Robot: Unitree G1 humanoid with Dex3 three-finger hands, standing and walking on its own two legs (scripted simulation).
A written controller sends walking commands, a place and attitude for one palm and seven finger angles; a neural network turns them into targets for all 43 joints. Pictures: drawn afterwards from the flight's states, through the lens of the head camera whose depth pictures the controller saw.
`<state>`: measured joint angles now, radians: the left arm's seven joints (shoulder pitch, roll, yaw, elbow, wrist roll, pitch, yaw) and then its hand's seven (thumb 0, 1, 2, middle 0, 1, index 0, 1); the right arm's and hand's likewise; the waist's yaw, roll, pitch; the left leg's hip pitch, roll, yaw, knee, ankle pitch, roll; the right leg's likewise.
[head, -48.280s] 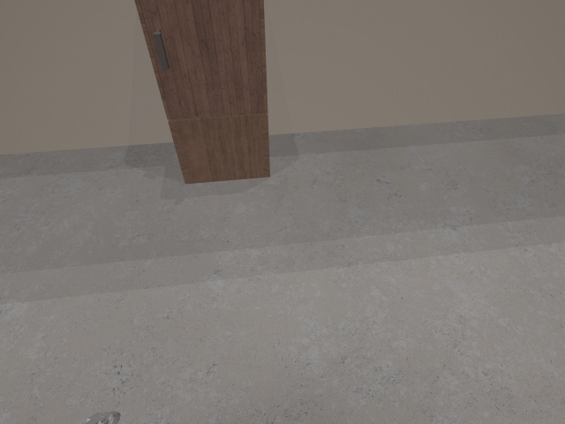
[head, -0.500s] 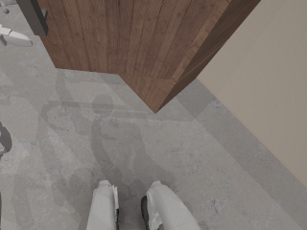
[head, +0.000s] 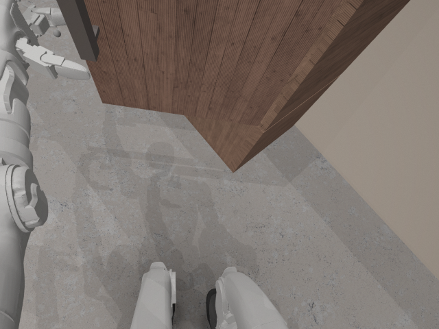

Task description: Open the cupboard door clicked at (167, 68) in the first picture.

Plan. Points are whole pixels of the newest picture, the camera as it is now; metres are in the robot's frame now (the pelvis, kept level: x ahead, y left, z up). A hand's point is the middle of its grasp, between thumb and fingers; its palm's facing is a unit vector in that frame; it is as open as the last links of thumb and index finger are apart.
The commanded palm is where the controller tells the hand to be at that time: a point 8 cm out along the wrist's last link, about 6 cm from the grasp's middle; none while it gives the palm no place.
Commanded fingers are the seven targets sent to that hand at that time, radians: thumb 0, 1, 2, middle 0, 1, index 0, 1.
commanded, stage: slide the fingers in behind the handle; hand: left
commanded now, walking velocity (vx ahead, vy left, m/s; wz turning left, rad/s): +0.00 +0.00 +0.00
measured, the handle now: (82, 12) +0.61 +0.19 +0.08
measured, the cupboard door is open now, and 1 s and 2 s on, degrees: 46 46 45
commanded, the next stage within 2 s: move the hooked fingers beside the handle in 0.16 s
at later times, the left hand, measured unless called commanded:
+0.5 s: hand (55, 32) +0.56 +0.22 +0.08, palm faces -0.03 -1.00 +0.02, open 15.1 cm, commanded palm +0.57 +0.21 +0.07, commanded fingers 0.00 -0.50 0.30 -0.30 -1.20 -0.30 -1.20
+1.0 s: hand (49, 24) +0.58 +0.24 +0.08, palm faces -0.07 -1.00 +0.02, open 14.3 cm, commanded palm +0.59 +0.23 +0.07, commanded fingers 0.00 -0.50 0.30 -0.30 -1.20 -0.30 -1.20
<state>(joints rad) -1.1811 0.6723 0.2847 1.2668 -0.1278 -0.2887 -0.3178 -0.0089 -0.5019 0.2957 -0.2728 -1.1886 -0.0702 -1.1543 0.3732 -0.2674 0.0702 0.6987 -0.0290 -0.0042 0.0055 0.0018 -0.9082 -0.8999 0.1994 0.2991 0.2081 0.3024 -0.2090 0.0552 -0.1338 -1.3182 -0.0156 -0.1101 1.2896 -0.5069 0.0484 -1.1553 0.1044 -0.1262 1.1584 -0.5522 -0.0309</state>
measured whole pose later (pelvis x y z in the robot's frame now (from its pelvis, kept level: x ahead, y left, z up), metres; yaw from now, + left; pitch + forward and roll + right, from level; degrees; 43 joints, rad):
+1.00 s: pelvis -0.01 +0.00 -0.01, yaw -3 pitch +32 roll -10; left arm -1.28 0.84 0.36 1.33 -0.07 -0.26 -0.42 -0.01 -0.50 0.30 -0.33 -1.22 -0.23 -1.21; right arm 0.39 -0.28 0.12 0.66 -0.02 0.00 -0.03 0.00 -0.91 -0.90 0.20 0.30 0.21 0.30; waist -0.26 0.07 -0.11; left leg -1.40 0.01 -0.09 1.35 -0.52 0.06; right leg -1.24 0.12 -0.11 1.21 -0.55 -0.02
